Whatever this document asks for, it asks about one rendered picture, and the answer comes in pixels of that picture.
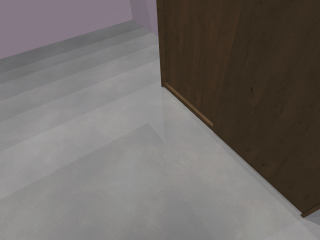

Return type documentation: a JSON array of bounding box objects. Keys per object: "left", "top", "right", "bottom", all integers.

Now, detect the wardrobe door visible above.
[
  {"left": 163, "top": 0, "right": 243, "bottom": 123},
  {"left": 212, "top": 0, "right": 320, "bottom": 212}
]

